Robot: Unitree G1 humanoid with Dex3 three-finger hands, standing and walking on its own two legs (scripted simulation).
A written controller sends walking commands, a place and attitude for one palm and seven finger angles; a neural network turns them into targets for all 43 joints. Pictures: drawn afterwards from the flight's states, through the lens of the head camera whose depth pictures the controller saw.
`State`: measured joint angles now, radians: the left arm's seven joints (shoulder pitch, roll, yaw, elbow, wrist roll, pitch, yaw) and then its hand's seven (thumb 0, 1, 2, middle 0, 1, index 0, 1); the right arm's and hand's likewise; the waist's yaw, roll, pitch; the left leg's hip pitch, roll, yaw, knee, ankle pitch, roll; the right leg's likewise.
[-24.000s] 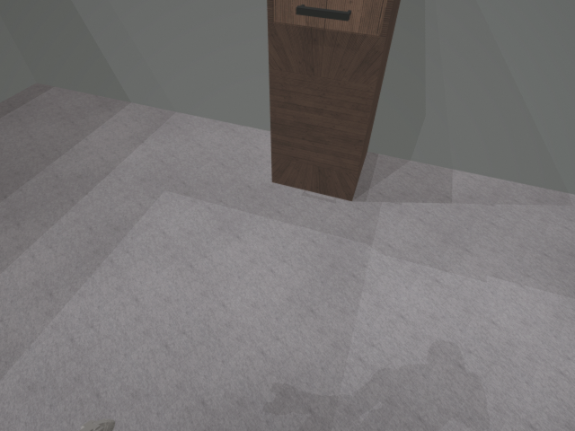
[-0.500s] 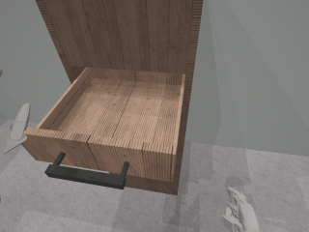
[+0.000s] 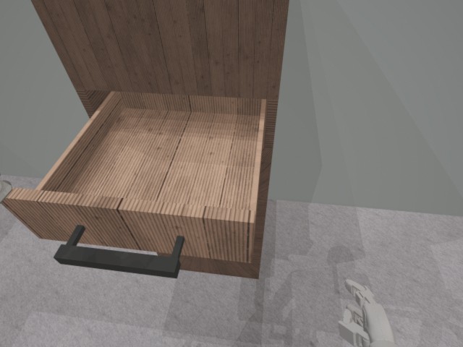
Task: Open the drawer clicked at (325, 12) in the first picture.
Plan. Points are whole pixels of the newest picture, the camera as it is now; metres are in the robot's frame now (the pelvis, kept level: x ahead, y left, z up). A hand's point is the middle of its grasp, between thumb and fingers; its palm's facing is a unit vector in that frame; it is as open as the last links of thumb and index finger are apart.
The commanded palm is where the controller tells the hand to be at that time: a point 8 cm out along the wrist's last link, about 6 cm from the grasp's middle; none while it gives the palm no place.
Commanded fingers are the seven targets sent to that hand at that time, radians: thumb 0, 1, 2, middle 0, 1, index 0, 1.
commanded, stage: step back with the hand held close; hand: left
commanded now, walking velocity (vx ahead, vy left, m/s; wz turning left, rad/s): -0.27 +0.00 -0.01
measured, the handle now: (123, 248) +0.24 +0.19 +0.09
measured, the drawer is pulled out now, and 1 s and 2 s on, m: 0.29 0.29 0.29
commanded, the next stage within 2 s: stop stepping back and stand still in 0.96 s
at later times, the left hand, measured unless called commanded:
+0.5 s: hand out of the picture +0.12 +0.25 +0.28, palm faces +0.55 -0.73 -0.41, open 7.4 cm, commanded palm +0.05 +0.30 +0.28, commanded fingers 0.00 0.90 0.90 -0.20 -0.30 -0.20 -0.30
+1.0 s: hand out of the picture +0.04 +0.26 +0.27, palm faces +0.50 -0.72 -0.49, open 7.4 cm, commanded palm -0.04 +0.32 +0.28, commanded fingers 0.00 0.90 0.90 -0.20 -0.30 -0.20 -0.30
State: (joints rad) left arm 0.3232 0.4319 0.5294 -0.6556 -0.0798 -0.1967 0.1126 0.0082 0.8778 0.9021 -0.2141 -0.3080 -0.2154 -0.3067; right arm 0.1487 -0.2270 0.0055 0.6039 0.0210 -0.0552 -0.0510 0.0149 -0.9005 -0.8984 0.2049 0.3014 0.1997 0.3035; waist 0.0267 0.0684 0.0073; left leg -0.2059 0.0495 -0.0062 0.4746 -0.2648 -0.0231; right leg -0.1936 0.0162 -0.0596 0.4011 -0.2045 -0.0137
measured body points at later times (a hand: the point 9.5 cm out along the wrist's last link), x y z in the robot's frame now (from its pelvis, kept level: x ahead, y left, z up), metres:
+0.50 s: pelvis -0.08 +0.02 -0.02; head -0.06 +0.02 +0.43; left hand +0.09 +0.28 +0.30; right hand +0.08 -0.22 -0.10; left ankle -0.01 +0.13 -0.74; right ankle +0.01 -0.11 -0.74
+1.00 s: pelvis -0.17 +0.04 -0.01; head -0.12 +0.06 +0.43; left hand +0.01 +0.30 +0.29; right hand +0.01 -0.20 -0.09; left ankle -0.12 +0.14 -0.74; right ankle -0.15 -0.10 -0.73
